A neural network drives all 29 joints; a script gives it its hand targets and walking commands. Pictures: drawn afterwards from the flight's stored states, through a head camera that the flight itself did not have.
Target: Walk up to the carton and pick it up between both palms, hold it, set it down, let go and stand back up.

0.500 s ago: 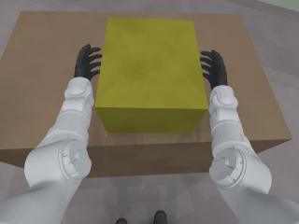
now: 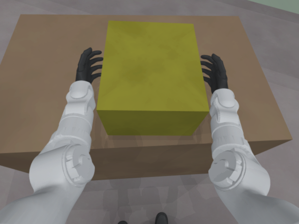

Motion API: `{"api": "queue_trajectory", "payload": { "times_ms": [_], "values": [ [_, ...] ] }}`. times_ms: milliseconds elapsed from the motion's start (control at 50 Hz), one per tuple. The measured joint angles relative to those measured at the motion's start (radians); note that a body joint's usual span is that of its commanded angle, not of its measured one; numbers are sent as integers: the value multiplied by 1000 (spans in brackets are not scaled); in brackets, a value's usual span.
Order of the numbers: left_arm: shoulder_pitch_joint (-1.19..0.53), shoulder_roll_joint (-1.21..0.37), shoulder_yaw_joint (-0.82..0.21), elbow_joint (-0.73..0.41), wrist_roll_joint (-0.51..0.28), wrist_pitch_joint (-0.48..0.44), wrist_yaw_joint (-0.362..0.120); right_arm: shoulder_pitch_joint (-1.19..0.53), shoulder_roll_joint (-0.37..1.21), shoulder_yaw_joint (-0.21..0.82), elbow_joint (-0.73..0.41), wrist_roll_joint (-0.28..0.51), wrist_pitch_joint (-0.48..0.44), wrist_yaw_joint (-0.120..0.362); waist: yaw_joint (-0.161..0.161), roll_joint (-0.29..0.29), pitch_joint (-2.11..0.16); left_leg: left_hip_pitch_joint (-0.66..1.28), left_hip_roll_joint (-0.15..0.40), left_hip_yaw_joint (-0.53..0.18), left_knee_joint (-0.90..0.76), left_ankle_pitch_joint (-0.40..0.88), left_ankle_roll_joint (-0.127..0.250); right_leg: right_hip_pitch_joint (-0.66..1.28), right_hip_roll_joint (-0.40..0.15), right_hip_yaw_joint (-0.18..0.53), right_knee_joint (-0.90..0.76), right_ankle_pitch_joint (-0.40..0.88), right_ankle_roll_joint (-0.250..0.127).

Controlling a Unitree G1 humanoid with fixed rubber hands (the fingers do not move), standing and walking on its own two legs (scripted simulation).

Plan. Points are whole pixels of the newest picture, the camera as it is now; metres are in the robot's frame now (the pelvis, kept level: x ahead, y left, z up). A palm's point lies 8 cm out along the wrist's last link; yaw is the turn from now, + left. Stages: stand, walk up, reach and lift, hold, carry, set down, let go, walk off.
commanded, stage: set down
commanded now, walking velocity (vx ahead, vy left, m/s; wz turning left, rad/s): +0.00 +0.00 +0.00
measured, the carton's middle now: (150, 79) +0.52 -0.01 +0.00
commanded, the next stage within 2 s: none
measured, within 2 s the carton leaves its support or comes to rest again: neither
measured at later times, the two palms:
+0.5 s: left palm (86, 77) +0.48 +0.16 +0.05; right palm (217, 88) +0.45 -0.19 +0.04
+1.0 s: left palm (68, 82) +0.47 +0.21 +0.04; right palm (241, 83) +0.46 -0.25 +0.06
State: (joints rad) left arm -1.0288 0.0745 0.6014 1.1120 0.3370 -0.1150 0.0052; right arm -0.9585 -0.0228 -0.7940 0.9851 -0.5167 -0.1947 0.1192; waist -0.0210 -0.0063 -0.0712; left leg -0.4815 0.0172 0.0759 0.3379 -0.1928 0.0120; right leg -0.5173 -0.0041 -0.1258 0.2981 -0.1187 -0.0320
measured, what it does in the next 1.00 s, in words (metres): stands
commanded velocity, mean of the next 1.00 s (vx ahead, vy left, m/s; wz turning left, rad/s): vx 0.00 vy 0.00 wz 0.00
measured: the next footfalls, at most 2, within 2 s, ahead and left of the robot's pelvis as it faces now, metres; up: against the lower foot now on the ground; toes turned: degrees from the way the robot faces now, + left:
none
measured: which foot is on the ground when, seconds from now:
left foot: down 0.00-1.00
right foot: down 0.00-1.00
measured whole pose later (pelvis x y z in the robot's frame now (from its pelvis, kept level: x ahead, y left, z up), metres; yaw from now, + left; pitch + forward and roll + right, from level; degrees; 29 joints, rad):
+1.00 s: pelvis -0.04 -0.01 -0.03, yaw -1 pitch +33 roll -1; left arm -1.32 0.38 -0.29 1.68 -0.45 -0.29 0.04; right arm -1.25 -0.40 0.03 1.52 0.37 -0.17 0.06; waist -0.04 -0.02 -0.30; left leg -0.95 0.04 0.02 0.61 -0.24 -0.02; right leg -0.97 0.02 -0.10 0.52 -0.14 -0.06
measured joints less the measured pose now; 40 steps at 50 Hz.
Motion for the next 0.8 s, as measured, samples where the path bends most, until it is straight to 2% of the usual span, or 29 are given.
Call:
{"api": "queue_trajectory", "payload": {
  "times_ms": [200, 340, 400, 500, 580, 680, 800],
  "values": [
    [-17, 18, -3, 16, 3, -3, -5, -12, 7, 0, 0, 1, 5, -11, -3, -7, 6, -5, 1, -2, -5, 9, -5, -10, 0, -4, 5, 2, -5],
    [-31, 49, -54, 81, -38, -18, 25, -23, -17, 41, 65, 40, 19, -39, -6, -14, -19, -23, 2, 1, -5, 11, -5, -30, 1, -1, 7, 4, -6],
    [-50, 84, -139, 152, -111, -27, 54, -36, -56, 121, 143, 116, 27, -61, -4, -13, -49, -55, 7, 7, 13, 4, -6, -59, 5, 5, 12, 6, -7],
    [-117, 158, -365, 323, -309, -55, 92, -93, -133, 335, 317, 312, 43, -97, -9, -1, -126, -156, 19, 11, 74, -20, -7, -150, 14, 15, 42, 5, -9],
    [-191, 189, -523, 463, -464, -92, 91, -150, -172, 482, 420, 447, 38, -114, -2, 14, -176, -241, 30, 3, 139, -44, -13, -226, 25, 22, 77, -1, -11],
    [-270, 215, -634, 588, -595, -152, 63, -204, -222, 623, 457, 585, 13, -130, 2, 14, -201, -317, 32, -18, 195, -58, -24, -305, 29, 32, 127, -11, -14],
    [-292, 266, -715, 598, -672, -202, 37, -232, -302, 777, 437, 743, 4, -128, -23, -19, -204, -363, 13, -29, 192, -39, -19, -376, 15, 44, 184, -21, -11]
  ]
}}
